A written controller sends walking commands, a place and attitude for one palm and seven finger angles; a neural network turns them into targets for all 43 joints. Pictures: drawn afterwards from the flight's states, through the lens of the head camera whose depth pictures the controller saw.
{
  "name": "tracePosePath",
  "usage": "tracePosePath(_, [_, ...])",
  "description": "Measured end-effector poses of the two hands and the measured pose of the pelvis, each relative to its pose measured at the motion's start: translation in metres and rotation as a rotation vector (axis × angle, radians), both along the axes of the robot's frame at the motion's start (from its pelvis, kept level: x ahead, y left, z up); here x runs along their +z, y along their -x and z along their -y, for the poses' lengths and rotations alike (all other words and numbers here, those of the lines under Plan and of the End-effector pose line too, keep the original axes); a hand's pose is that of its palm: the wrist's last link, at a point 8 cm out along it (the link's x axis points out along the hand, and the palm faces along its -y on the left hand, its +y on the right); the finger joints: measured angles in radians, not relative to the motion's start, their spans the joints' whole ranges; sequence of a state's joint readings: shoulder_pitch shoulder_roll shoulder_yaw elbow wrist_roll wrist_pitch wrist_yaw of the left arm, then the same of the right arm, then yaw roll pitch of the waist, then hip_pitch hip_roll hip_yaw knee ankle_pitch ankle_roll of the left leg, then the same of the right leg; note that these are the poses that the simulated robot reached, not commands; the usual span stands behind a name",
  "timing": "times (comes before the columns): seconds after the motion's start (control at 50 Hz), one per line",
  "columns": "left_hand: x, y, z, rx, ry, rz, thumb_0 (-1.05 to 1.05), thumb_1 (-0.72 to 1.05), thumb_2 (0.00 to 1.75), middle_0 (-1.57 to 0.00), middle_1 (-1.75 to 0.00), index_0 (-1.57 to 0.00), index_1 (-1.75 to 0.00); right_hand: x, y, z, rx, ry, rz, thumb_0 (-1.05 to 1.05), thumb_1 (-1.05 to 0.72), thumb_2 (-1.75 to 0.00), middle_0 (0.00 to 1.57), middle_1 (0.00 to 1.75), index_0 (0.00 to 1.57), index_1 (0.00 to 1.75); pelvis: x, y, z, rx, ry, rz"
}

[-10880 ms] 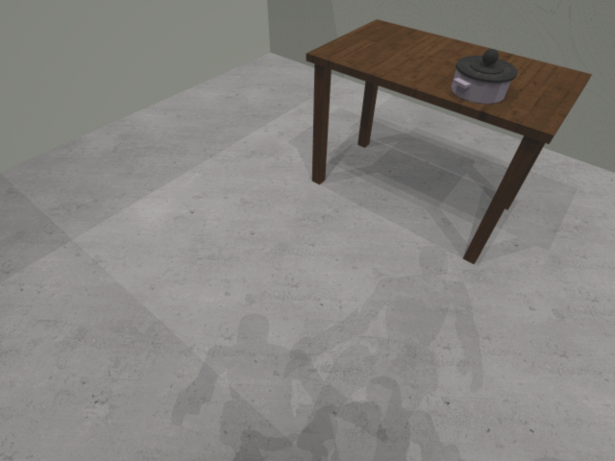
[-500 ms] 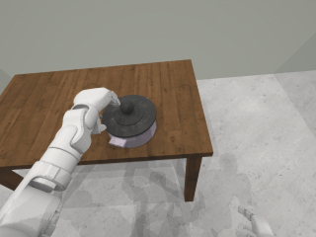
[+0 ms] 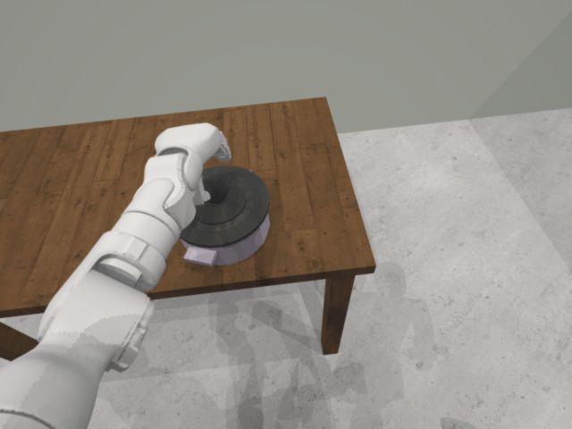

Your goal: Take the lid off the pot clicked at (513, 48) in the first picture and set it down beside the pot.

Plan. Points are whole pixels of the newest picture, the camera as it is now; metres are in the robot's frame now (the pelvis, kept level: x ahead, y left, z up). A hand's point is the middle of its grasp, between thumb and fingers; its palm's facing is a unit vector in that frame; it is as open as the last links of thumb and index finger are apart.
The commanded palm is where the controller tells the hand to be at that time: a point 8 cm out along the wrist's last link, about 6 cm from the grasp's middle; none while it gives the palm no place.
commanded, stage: move the open hand above the knob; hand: left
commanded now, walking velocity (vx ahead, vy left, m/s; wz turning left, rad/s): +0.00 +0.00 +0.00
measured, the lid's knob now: (214, 190) +0.51 +0.12 +0.01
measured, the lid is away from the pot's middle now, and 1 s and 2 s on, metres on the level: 0.00 0.00 0.00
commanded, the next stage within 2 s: lower the open fingers around the knob in 0.70 s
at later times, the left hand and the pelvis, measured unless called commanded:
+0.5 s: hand (198, 171) +0.47 +0.13 +0.09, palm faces -0.34 -0.08 -0.94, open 10.1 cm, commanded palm +0.48 +0.13 +0.15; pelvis +0.00 +0.01 +0.00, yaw -1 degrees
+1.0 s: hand (195, 179) +0.47 +0.13 +0.08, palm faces -0.37 -0.09 -0.92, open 10.1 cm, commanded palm +0.48 +0.14 +0.14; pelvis +0.00 +0.00 +0.00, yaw -1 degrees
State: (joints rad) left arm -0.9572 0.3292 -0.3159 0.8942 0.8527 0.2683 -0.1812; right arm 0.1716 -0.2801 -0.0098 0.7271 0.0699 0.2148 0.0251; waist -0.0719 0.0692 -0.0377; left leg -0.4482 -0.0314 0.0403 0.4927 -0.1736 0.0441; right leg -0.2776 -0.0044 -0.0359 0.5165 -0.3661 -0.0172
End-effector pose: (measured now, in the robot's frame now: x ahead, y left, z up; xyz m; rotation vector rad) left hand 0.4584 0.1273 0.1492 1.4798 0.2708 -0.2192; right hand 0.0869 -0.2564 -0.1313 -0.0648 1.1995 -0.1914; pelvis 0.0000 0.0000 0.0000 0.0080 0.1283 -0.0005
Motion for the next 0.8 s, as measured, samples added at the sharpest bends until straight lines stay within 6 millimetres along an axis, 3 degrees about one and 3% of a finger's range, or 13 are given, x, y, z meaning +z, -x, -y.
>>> tracePosePath(0.12, [0.004, -0.007, 0.008, 0.006, 0.005, 0.002, 0.0, -0.27, 1.37, -0.83, -0.08, -0.83, -0.09, -0.002, 0.021, 0.001, -0.03, 0.012, -0.028, 0.01, -0.91, -0.9, 0.19, 0.3, 0.2, 0.3, -0.001, 0.003, -0.002, -0.006, 0.003, -0.013])
tracePosePath(0.4, [-0.001, -0.012, -0.006, 0.037, -0.008, -0.046, 0.0, -0.27, 1.37, -0.83, -0.08, -0.83, -0.09, -0.001, 0.051, 0.004, -0.07, 0.042, -0.07, 0.01, -0.91, -0.9, 0.19, 0.3, 0.2, 0.3, 0.0, 0.006, -0.004, -0.01, 0.008, -0.023])
tracePosePath(0.54, [0.002, -0.014, -0.002, 0.009, -0.003, -0.031, 0.0, -0.27, 1.37, -0.83, -0.08, -0.83, -0.09, -0.001, 0.049, 0.004, -0.067, 0.046, -0.069, 0.01, -0.91, -0.9, 0.19, 0.3, 0.2, 0.3, -0.001, 0.004, -0.006, -0.009, 0.009, -0.028])
tracePosePath(0.8, [0.001, -0.016, -0.002, 0.032, -0.005, -0.019, 0.0, -0.27, 1.37, -0.83, -0.08, -0.83, -0.09, 0.0, 0.028, 0.0, -0.055, 0.029, -0.027, 0.0, -0.91, -0.9, 0.19, 0.3, 0.2, 0.3, -0.001, 0.0, -0.006, -0.013, 0.008, -0.033])
